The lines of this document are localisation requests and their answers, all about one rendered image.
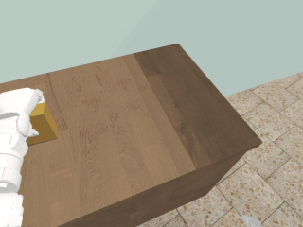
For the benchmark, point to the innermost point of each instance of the table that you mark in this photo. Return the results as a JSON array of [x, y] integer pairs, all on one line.
[[139, 135]]

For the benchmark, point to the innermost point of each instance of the left robot upper arm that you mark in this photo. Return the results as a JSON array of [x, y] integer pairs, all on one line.
[[11, 209]]

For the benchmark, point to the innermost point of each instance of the robot left forearm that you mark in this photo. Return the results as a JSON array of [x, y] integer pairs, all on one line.
[[14, 127]]

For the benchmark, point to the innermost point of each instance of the sponge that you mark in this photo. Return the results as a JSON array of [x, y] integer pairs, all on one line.
[[42, 121]]

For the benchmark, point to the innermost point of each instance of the robot left hand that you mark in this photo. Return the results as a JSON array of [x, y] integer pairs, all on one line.
[[25, 100]]

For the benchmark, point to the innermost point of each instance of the robot right hand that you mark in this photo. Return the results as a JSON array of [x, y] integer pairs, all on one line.
[[251, 222]]

